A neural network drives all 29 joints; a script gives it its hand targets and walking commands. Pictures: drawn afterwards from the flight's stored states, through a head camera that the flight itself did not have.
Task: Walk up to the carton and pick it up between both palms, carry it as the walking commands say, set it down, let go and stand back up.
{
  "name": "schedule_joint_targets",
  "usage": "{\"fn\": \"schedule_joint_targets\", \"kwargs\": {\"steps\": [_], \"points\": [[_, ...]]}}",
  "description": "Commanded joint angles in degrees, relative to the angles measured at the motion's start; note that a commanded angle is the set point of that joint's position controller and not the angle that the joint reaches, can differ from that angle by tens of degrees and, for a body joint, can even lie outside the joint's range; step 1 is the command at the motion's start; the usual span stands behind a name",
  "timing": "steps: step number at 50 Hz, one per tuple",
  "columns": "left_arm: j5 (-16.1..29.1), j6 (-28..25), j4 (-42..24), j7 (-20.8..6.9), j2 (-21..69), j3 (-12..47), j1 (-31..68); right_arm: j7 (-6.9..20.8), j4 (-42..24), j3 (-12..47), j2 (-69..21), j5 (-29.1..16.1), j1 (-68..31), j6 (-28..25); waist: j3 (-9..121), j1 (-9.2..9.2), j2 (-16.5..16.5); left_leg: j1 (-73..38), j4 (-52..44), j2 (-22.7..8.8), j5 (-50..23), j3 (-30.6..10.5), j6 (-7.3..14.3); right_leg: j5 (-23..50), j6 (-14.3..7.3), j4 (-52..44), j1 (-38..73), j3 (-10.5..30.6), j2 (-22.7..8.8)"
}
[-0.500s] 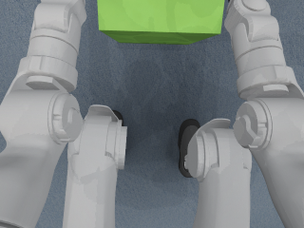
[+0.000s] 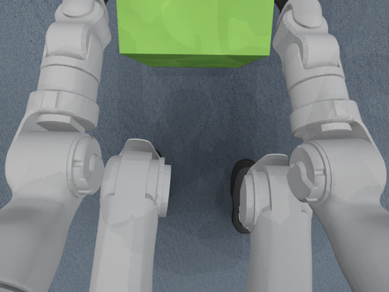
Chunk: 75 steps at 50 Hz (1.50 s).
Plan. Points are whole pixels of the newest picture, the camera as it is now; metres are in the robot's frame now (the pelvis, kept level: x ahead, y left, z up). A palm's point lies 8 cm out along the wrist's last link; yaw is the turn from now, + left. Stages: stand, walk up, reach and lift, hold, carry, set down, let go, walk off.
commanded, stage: reach and lift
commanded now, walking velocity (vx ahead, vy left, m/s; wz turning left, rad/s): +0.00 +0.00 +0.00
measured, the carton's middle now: out of the picture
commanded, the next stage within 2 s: none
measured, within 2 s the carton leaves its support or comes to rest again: neither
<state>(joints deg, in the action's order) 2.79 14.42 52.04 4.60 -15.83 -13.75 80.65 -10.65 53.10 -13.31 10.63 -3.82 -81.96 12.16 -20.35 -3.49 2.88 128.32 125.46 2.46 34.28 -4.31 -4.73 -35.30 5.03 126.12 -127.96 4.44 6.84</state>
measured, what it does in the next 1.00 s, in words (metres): rises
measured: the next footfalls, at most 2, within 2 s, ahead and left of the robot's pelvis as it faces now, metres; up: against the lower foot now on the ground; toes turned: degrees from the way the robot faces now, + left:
none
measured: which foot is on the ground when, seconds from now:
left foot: down 0.00-1.00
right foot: down 0.00-1.00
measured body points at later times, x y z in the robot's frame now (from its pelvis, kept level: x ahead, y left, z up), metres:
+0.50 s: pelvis +0.00 +0.01 +0.04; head +0.35 +0.04 +0.32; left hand +0.55 +0.20 -0.10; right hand +0.57 -0.09 -0.09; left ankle +0.11 +0.14 -0.34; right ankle +0.10 -0.13 -0.34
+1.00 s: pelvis +0.00 +0.00 +0.08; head +0.33 +0.03 +0.40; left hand +0.53 +0.20 -0.03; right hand +0.55 -0.10 -0.02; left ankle +0.11 +0.14 -0.34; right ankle +0.10 -0.13 -0.34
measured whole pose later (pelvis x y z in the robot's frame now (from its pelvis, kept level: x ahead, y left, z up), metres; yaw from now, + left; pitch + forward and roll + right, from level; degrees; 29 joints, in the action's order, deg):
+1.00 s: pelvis +0.00 +0.00 +0.08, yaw +1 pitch +46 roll -1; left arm -10.0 21.4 42.6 3.2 -6.2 -24.5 71.3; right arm -7.1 41.2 -25.8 1.6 8.9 -70.5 19.6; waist 0.4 -2.0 2.0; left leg 123.4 107.3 5.2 29.8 -6.4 -4.9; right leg -31.9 5.2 107.6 -121.8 5.1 7.5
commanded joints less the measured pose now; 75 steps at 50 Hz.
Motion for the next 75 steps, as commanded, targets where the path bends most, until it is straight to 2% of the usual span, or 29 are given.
{"fn": "schedule_joint_targets", "kwargs": {"steps": [1,7,13,19,28,39,55,75], "points": [[7.26,-2.37,-13.29,-16.61,53.67,22.13,41.85,15.21,-12.22,21.13,-54.04,-4.89,-41.75,-1.14,86.77,-2.53,-0.2,-40.84,-9.17,3.58,-28.6,10.92,2.06,24.97,-2.96,-9.2,39.67,-10.06,3.07],[2.07,-0.3,-6.82,-17.08,56.85,16.62,38.19,16.36,-6.57,15.27,-56.1,0.03,-38.03,1.0,79.06,-1.41,-2.02,-36.4,-12.81,3.69,-21.34,11.34,2.2,17.83,-3.14,-12.44,32.77,-11.24,2.96],[-0.74,1.41,-7.28,-17.35,59.64,14.76,36.79,17.75,-6.96,13.46,-57.74,2.05,-36.96,2.5,81.27,-1.04,-2.97,-38.34,-15.48,4.17,-21.88,10.92,2.12,16.89,-3.19,-14.75,30.22,-12.12,3.2],[-0.98,2.32,-10.95,-17.13,61.43,16.49,37.25,18.19,-10.21,15.05,-59.52,1.7,-37.5,3.32,87.85,-0.95,-3.3,-41.81,-16.99,4.62,-25.05,10.83,1.93,19.2,-3.09,-16.47,31.91,-12.21,3.46],[-2.07,3.44,-11.6,-16.95,63.37,16.84,33.94,18.29,-10.82,14.89,-60.73,2.93,-33.89,4.36,89.52,-0.01,-3.96,-42.75,-19.14,5.08,-26.5,10.56,1.57,20.91,-2.92,-18.91,33.17,-12.03,3.99],[-1.92,4.44,-13.85,-16.73,65.77,18.56,30.56,18.05,-14.23,17.59,-64.37,2.77,-30.91,5.63,95.07,-0.6,-2.76,-45.73,-22.25,5.6,-29.4,10.64,1.41,24.41,-2.32,-22.52,39.16,-11.43,4.49],[-4.94,5.75,-10.27,-17.36,68.66,14.75,27.47,18.39,-11.76,14.39,-66.93,6.37,-27.24,7.05,88.95,0.01,-2.35,-45.27,-29.42,6.12,-22.82,10.48,1.65,19.18,-2.51,-30.36,40.53,-10.56,4.21],[-5.52,7.06,-11.21,-16.77,74.08,16.22,22.54,20.26,-12.64,15.43,-70.45,7.04,-21.88,8.46,90.51,1.02,-3.84,-54.72,-36.81,6.83,-23.18,9.78,1.23,18.99,-2.67,-37.7,45.38,-10.53,4.26]]}}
